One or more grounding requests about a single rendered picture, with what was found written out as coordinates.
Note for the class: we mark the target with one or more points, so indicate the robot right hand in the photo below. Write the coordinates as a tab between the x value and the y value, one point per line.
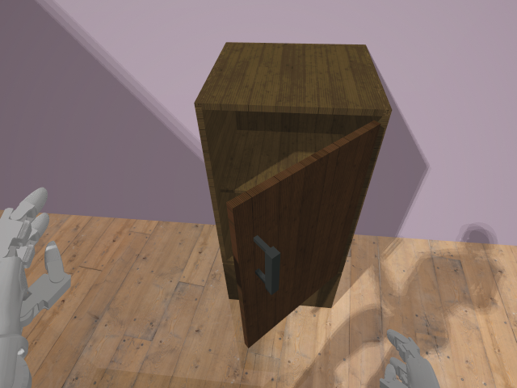
416	373

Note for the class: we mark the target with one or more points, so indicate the robot left forearm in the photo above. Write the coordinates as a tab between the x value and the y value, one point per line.
14	372

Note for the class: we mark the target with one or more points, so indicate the cupboard door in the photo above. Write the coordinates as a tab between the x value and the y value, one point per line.
306	213

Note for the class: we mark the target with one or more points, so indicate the robot left hand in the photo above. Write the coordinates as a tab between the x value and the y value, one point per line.
20	231

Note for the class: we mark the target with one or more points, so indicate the handle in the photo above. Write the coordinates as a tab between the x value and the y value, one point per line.
271	278

